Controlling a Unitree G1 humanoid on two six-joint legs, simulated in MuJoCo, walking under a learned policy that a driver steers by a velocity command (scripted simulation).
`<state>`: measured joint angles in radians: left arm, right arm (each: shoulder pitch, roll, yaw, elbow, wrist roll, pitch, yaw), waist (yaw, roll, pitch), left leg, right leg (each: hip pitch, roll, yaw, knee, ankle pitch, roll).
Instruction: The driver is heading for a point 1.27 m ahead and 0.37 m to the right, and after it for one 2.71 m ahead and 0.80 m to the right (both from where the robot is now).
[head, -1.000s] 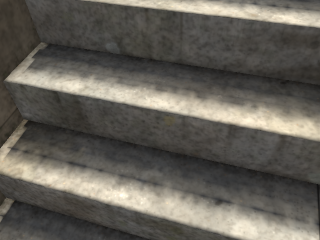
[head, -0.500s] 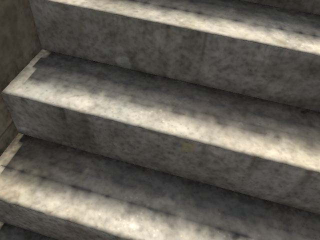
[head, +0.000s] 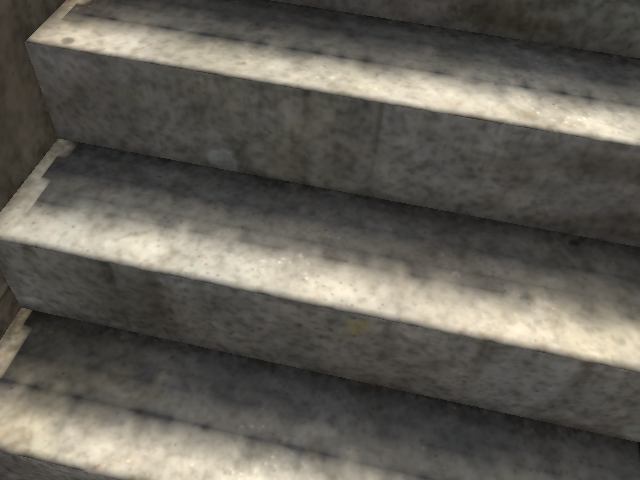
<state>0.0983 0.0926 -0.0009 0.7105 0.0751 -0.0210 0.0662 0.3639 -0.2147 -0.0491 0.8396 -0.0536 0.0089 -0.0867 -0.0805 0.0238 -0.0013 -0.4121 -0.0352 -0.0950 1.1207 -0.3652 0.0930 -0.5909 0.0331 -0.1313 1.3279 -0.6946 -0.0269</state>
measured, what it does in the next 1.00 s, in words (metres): steps on the spot: right foot 0.20 m higher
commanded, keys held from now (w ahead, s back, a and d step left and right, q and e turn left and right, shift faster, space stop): no key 0.46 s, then w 0.54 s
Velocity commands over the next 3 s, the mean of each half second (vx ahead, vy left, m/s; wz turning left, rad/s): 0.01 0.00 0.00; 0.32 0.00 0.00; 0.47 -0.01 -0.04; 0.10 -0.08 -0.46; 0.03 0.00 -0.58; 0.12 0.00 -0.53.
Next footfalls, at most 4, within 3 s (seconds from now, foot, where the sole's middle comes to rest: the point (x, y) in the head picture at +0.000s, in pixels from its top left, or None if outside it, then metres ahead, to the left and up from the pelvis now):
0.90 right None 0.11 -0.13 -0.66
1.48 left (133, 427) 0.49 0.27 -0.46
2.08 right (309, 437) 0.46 -0.01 -0.46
2.50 left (167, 243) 0.71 0.21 -0.27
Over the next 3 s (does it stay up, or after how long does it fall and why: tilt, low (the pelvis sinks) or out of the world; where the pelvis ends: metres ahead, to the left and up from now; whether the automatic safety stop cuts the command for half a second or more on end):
stays up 0.58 0.05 0.40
